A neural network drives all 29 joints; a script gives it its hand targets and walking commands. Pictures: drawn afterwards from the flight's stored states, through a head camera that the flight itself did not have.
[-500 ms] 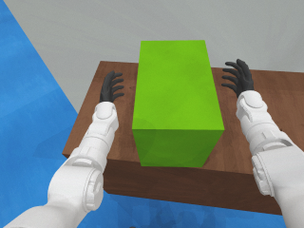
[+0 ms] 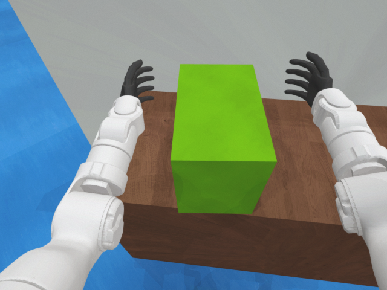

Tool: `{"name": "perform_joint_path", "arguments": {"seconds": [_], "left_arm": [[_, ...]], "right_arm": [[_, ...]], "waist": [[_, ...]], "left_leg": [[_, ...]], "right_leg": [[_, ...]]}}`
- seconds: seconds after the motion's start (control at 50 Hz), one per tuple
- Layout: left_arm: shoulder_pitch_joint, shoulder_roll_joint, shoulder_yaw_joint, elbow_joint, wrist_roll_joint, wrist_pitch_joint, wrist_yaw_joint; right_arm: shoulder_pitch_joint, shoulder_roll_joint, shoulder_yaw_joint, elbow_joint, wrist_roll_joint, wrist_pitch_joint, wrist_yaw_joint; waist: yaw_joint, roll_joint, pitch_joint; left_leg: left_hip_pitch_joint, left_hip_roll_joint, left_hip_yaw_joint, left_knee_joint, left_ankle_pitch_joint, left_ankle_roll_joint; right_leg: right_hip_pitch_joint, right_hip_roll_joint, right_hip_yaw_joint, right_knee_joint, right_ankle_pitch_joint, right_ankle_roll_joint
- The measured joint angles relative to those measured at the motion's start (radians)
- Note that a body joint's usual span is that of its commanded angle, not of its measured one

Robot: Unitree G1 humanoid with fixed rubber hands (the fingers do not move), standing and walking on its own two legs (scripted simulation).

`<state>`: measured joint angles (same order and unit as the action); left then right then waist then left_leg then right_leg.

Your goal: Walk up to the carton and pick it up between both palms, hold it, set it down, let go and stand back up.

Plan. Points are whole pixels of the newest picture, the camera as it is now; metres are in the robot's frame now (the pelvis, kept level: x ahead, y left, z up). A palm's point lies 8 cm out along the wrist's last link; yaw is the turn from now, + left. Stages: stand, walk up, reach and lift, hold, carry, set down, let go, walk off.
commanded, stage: set down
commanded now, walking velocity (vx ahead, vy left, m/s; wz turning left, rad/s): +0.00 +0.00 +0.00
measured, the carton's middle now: (215, 138) +0.47 +0.01 +0.01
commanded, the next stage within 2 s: none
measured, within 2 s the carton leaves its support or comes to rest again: neither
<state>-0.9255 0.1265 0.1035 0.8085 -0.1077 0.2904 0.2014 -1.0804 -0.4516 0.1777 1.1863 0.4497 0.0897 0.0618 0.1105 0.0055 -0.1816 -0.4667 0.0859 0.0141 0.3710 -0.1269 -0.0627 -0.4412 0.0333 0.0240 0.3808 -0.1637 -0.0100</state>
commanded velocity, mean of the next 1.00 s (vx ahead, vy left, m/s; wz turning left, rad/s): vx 0.00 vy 0.00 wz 0.00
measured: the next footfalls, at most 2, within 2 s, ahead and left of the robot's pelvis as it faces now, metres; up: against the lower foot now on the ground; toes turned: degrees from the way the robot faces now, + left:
none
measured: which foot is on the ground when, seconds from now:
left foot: down 0.00-1.00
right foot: down 0.00-1.00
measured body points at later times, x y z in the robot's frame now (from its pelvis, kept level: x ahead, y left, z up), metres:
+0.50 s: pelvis +0.01 +0.00 +0.01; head +0.04 +0.00 +0.46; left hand +0.38 +0.19 +0.12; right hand +0.44 -0.20 +0.13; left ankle +0.02 +0.16 -0.74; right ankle +0.00 -0.11 -0.74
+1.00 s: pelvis +0.00 +0.00 +0.01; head +0.01 +0.00 +0.46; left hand +0.32 +0.19 +0.08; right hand +0.37 -0.20 +0.09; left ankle +0.02 +0.16 -0.74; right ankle +0.00 -0.11 -0.74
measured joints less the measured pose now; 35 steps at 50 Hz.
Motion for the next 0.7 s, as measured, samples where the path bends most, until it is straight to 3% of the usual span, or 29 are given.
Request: {"name": "perform_joint_path", "arguments": {"seconds": [0.14,0.3,0.42,0.54,0.7], "left_arm": [[0.018,0.004,0.021,-0.166,0.016,0.155,0.004],[0.139,-0.013,0.053,-0.366,0.063,0.260,-0.039],[0.332,-0.056,0.065,-0.524,0.088,0.257,-0.060],[0.499,-0.078,0.060,-0.661,0.090,0.223,-0.052],[0.529,-0.067,0.049,-0.664,0.079,0.206,-0.042]], "right_arm": [[-0.007,-0.020,-0.026,-0.088,-0.011,0.087,0.001],[0.091,-0.035,-0.030,-0.203,-0.025,0.118,-0.002],[0.274,-0.009,-0.045,-0.339,-0.040,0.077,-0.007],[0.454,0.024,-0.073,-0.511,-0.055,0.028,-0.018],[0.520,0.045,-0.083,-0.583,-0.079,0.034,-0.016]], "waist": [[-0.006,0.003,0.033],[-0.038,0.001,0.100],[-0.073,-0.010,0.142],[-0.089,-0.010,0.154],[-0.077,-0.003,0.141]], "left_leg": [[0.056,0.000,-0.003,-0.028,0.005,-0.001],[0.160,-0.007,-0.012,-0.077,0.016,-0.002],[0.219,-0.011,-0.015,-0.095,0.016,-0.002],[0.231,-0.012,-0.008,-0.093,0.014,-0.001],[0.241,-0.015,0.007,-0.099,0.020,0.003]], "right_leg": [[0.062,0.000,-0.004,-0.037,0.009,0.000],[0.166,-0.007,-0.015,-0.075,0.010,0.000],[0.220,-0.011,-0.020,-0.078,0.000,-0.002],[0.223,-0.011,-0.013,-0.062,-0.008,-0.004],[0.213,-0.014,0.002,-0.038,-0.013,-0.003]]}}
